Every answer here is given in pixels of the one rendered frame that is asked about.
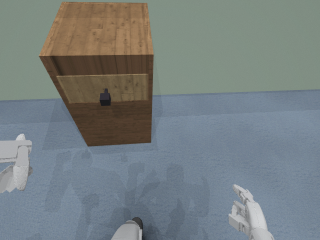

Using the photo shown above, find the robot left thigh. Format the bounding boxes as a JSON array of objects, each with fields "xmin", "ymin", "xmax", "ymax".
[{"xmin": 111, "ymin": 223, "xmax": 143, "ymax": 240}]

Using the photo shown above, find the left robot hand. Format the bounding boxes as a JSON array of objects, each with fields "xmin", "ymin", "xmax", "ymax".
[{"xmin": 0, "ymin": 134, "xmax": 33, "ymax": 193}]

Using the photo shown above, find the cabinet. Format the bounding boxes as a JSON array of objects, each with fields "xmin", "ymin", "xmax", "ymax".
[{"xmin": 39, "ymin": 1, "xmax": 154, "ymax": 147}]

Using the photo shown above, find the drawer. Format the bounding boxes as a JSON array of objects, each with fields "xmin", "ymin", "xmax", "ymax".
[{"xmin": 56, "ymin": 73, "xmax": 148, "ymax": 103}]

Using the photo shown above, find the handle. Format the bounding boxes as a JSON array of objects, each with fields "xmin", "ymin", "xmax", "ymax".
[{"xmin": 99, "ymin": 88, "xmax": 111, "ymax": 106}]

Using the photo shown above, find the robot left foot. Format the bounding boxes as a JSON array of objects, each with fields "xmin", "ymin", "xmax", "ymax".
[{"xmin": 132, "ymin": 217, "xmax": 143, "ymax": 238}]

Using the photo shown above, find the right robot hand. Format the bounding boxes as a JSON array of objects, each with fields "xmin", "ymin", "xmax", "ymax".
[{"xmin": 228, "ymin": 184, "xmax": 268, "ymax": 236}]

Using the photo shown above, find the robot right forearm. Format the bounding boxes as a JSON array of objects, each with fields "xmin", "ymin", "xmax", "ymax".
[{"xmin": 248, "ymin": 228, "xmax": 275, "ymax": 240}]

